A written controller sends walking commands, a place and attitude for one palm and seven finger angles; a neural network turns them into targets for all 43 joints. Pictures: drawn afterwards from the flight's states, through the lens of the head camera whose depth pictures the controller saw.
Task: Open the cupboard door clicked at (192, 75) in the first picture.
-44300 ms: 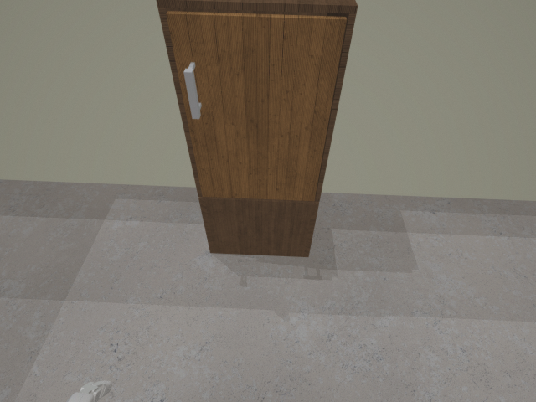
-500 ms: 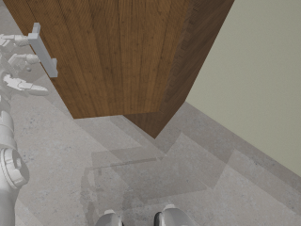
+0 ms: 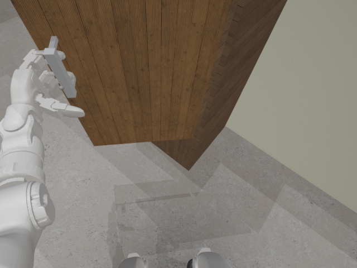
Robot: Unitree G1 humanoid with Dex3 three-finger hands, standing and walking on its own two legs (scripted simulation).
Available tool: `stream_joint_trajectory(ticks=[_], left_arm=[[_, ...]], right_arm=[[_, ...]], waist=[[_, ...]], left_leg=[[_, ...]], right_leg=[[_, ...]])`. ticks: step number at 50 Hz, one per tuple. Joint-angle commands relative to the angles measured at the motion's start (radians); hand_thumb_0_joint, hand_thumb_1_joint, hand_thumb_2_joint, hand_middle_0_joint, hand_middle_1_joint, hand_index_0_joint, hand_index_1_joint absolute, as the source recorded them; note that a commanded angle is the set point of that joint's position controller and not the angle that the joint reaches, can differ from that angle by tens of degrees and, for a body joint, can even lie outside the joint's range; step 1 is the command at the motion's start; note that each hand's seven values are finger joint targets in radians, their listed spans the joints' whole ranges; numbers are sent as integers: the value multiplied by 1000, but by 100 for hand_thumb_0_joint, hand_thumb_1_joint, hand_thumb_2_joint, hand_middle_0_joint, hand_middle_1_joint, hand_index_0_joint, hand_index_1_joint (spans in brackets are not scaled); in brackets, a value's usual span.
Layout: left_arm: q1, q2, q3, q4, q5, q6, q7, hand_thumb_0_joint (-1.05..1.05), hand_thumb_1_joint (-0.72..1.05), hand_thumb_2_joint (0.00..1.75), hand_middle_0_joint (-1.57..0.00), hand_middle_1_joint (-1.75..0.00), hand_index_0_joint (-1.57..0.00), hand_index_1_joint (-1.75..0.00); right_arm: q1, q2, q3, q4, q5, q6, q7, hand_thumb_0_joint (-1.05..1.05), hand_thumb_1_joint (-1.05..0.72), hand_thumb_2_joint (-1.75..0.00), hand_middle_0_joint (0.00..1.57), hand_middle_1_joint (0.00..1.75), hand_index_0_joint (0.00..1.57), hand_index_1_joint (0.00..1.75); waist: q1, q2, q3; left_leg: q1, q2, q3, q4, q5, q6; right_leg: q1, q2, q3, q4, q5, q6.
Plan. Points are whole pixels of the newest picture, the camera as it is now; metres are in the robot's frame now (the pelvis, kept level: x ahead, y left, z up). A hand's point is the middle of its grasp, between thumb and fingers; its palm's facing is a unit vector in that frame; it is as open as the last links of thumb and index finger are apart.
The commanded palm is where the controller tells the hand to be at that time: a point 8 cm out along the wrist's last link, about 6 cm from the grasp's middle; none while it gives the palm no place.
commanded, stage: slide the fingers in behind the handle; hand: left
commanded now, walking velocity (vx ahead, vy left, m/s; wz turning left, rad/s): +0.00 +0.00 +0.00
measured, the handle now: (63, 69) +0.54 +0.23 +0.09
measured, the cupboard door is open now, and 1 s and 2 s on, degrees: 46 46 54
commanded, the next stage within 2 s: close the thumb around the handle in 0.74 s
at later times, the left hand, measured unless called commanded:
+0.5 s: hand (70, 88) +0.48 +0.21 +0.09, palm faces +0.06 -1.00 +0.01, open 14.0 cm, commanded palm +0.46 +0.26 +0.09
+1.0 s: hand (70, 88) +0.48 +0.21 +0.09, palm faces +0.06 -1.00 +0.00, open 13.4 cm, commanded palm +0.46 +0.26 +0.09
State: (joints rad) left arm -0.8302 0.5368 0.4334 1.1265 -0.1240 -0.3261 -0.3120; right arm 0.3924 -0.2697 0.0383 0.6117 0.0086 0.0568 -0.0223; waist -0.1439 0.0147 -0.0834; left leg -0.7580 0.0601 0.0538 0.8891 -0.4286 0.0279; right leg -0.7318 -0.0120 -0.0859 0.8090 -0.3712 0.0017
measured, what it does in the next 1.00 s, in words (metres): stands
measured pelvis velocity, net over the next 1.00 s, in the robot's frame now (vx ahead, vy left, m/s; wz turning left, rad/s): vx -0.01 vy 0.00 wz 0.00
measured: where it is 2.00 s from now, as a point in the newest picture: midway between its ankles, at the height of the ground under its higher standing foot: outside the picture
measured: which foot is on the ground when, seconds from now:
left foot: down 0.00-1.00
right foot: down 0.00-1.00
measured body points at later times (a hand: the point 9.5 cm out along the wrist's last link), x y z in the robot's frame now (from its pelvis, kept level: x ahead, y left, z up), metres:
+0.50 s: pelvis -0.01 -0.01 +0.00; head +0.10 +0.01 +0.44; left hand +0.47 +0.26 +0.09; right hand +0.01 -0.27 -0.11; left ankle -0.01 +0.10 -0.70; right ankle +0.00 -0.13 -0.70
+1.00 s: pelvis -0.01 +0.00 +0.00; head +0.09 +0.02 +0.44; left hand +0.47 +0.26 +0.09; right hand +0.01 -0.27 -0.11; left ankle -0.01 +0.10 -0.70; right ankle +0.00 -0.13 -0.70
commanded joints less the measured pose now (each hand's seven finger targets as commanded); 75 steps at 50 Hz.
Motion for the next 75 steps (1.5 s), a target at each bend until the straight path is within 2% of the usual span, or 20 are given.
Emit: stream_joint_trajectory(ticks=[1, 6, 11, 13, 19, 21, 26, 30, 33, 42, 45, 48, 51, 54, 56, 62, 65, 67, 71, 75], left_arm=[[-452, 290, 42, -217, -15, -73, 20, 0, -50, 30, -30, -120, -30, -120], [-422, 319, 63, -225, -11, -92, 16, 0, -50, 30, -30, -120, -30, -120], [-429, 230, 5, -256, -26, -90, 6, 0, -50, 30, -30, -120, -30, -120], [-406, 191, -10, -223, -39, -75, 8, 0, -50, 30, -30, -120, -30, -120], [-424, 242, 15, -186, -11, -66, 43, 0, -50, 30, -30, -120, -30, -120], [-469, 316, 53, -209, 5, -84, 55, 0, -50, 30, -30, -120, -30, -120], [-466, 301, 48, -218, 5, -116, 46, 0, -50, 30, -30, -120, -30, -120], [-442, 210, -6, -188, -15, -93, 24, 0, -50, 30, -30, -120, -30, -120], [-407, 238, 23, -188, -27, -75, 23, 0, -50, 30, -30, -120, -30, -120], [-498, 217, -4, -216, -4, -104, 65, 0, -50, 30, -30, -120, -30, -120], [-459, 252, 28, -212, 2, -116, 69, 0, -33, 37, -31, -122, -31, -122], [-474, 215, -7, -183, 6, -104, 64, 0, -16, 44, -32, -124, -32, -124], [-497, 246, 9, -175, 7, -97, 65, 0, 0, 52, -34, -125, -34, -125], [-491, 209, -10, -180, 0, -96, 65, 0, 17, 59, -35, -127, -35, -127], [-510, 216, -4, -205, -1, -105, 67, 0, 28, 64, -36, -128, -36, -128], [-474, 240, 15, -154, 6, -83, 71, 0, 62, 78, -38, -132, -38, -132], [-471, 277, 43, -202, 8, -98, 70, 0, 79, 85, -39, -134, -39, -134], [-446, 242, 24, -236, 4, -109, 66, 0, 90, 90, -40, -135, -40, -135], [-432, 233, 22, -195, -12, -101, 56, 0, 90, 90, -40, -135, -40, -135], [-442, 209, 2, -233, -12, -92, 53, 0, 90, 90, -40, -135, -40, -135]], right_arm=[[147, -183, -67, -51, -6, -15, -19, 0, -90, -90, 20, 30, 20, 30], [147, -180, -66, -57, -6, -18, -20, 0, -90, -90, 20, 30, 20, 30], [143, -175, -73, -53, -3, -21, -14, 0, -90, -90, 20, 30, 20, 30], [142, -176, -73, -49, -4, -22, -12, 0, -90, -90, 20, 30, 20, 30], [140, -176, -68, -48, -3, -22, -15, 0, -90, -90, 20, 30, 20, 30], [145, -181, -66, -49, -6, -22, -18, 0, -90, -90, 20, 30, 20, 30], [145, -176, -67, -50, -6, -30, -17, 0, -90, -90, 20, 30, 20, 30], [150, -176, -69, -46, -6, -32, -16, 0, -90, -90, 20, 30, 20, 30], [150, -183, -72, -49, -3, -28, -16, 0, -90, -90, 20, 30, 20, 30], [147, -177, -72, -36, -7, -34, -14, 0, -90, -90, 20, 30, 20, 30], [150, -180, -71, -41, -10, -36, -14, 0, -90, -90, 20, 30, 20, 30], [142, -176, -68, -35, -7, -37, -13, 0, -90, -90, 20, 30, 20, 30], [147, -183, -69, -32, -6, -37, -16, 0, -90, -90, 20, 30, 20, 30], [149, -180, -69, -36, -8, -42, -17, 0, -90, -90, 20, 30, 20, 30], [152, -180, -69, -31, -11, -43, -14, 0, -90, -90, 20, 30, 20, 30], [158, -181, -68, -35, -9, -35, -15, 0, -90, -90, 20, 30, 20, 30], [164, -181, -70, -44, -12, -33, -16, 0, -90, -90, 20, 30, 20, 30], [160, -174, -72, -48, -11, -34, -12, 0, -90, -90, 20, 30, 20, 30], [155, -178, -71, -41, -7, -29, -13, 0, -90, -90, 20, 30, 20, 30], [157, -175, -75, -38, -9, -28, -14, 0, -90, -90, 20, 30, 20, 30]], waist=[[-7, 95, -417], [7, 100, -458], [-1, 150, -459], [-5, 101, -432], [-4, 78, -367], [-4, 82, -385], [3, 134, -464], [-7, 141, -440], [4, 71, -439], [-16, 100, -395], [3, 113, -432], [-8, 128, -390], [-14, 119, -403], [-15, 95, -420], [-9, 148, -442], [-12, 76, -403], [6, 100, -452], [11, 132, -498], [0, 80, -419], [-4, 125, -438]], left_leg=[[293, -28, -78, -94, 420, 0], [281, -33, -69, -88, 432, 2], [341, -27, -73, -87, 454, -2], [318, -28, -74, -94, 419, -2], [229, -39, -63, -106, 336, 6], [216, -39, -66, -100, 328, 8], [277, -37, -71, -88, 378, 0], [318, -32, -79, -92, 402, -3], [284, -30, -76, -99, 390, -1], [287, -32, -85, -105, 335, -3], [306, -32, -86, -99, 369, -5], [291, -30, -87, -102, 349, -9], [292, -29, -91, -100, 338, -6], [299, -31, -91, -101, 352, -6], [328, -29, -94, -94, 394, -11], [248, -35, -75, -95, 354, 1], [278, -35, -79, -90, 402, -1], [329, -32, -78, -84, 458, -6], [275, -32, -74, -94, 400, -1], [321, -32, -75, -92, 442, -1]], right_leg=[[174, 55, 46, -60, 358, -14], [224, 53, 57, -54, 402, -15], [175, 57, 48, -60, 382, -18], [173, 58, 41, -69, 360, -17], [191, 50, 54, -75, 329, -14], [201, 48, 64, -68, 326, -13], [202, 52, 62, -52, 350, -17], [152, 56, 44, -56, 333, -22], [188, 56, 44, -63, 343, -17], [134, 54, 44, -65, 279, -17], [150, 55, 45, -55, 297, -22], [120, 53, 41, -59, 277, -21], [117, 53, 43, -61, 269, -19], [130, 54, 41, -60, 285, -18], [118, 54, 41, -52, 301, -20], [162, 53, 49, -58, 321, -14], [187, 53, 50, -49, 353, -19], [183, 56, 48, -44, 383, -19], [183, 58, 47, -58, 359, -17], [168, 56, 43, -59, 376, -19]])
